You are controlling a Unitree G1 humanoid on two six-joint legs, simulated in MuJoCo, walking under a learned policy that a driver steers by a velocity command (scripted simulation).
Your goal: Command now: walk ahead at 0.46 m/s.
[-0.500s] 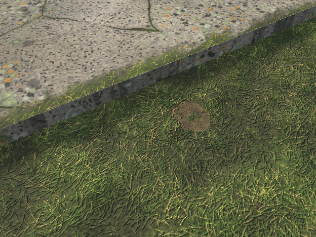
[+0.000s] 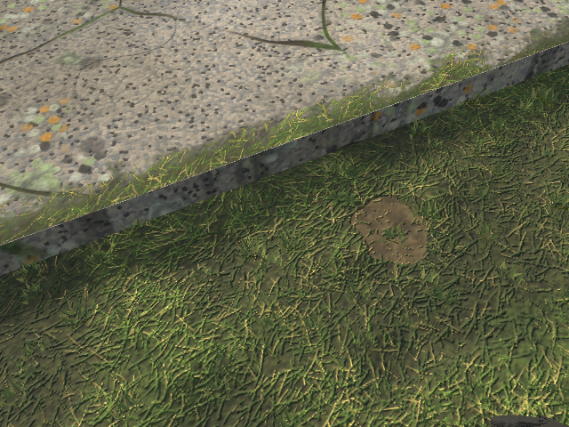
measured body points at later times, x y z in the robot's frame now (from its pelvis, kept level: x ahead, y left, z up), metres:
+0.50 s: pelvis +0.29 +0.05 +0.01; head +0.31 +0.04 +0.46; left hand +0.47 +0.30 -0.10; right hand +0.28 -0.22 -0.13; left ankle +0.22 +0.13 -0.74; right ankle +0.49 -0.13 -0.68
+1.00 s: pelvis +0.59 -0.01 +0.01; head +0.61 -0.01 +0.46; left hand +0.60 +0.26 -0.12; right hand +0.75 -0.27 -0.10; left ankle +0.76 +0.17 -0.68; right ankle +0.54 -0.10 -0.74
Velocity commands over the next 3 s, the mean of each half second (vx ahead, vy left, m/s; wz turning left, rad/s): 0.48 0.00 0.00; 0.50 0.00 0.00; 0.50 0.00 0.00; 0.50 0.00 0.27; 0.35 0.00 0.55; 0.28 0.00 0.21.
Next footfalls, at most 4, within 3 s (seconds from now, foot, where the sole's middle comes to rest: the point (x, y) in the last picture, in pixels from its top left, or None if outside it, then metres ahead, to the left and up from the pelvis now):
0.10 left None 0.26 0.13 -0.77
0.66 right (373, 388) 0.58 -0.10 -0.77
1.16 left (288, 283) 0.85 0.12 -0.77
1.68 right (362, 209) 1.13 -0.08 -0.77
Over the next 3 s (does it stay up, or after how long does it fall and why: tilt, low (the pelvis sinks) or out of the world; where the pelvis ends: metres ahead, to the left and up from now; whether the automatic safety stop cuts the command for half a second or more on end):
stays up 1.57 0.18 0.11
